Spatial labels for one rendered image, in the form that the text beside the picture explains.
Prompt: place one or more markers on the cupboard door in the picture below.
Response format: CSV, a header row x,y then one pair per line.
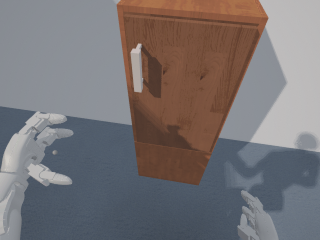
x,y
189,70

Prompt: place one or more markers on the right robot hand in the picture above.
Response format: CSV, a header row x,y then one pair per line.
x,y
262,225

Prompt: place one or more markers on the handle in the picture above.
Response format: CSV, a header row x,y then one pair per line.
x,y
136,62

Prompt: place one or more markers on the left robot hand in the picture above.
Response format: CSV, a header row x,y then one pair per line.
x,y
17,157

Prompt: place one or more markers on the robot left forearm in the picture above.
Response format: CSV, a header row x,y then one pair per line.
x,y
12,188

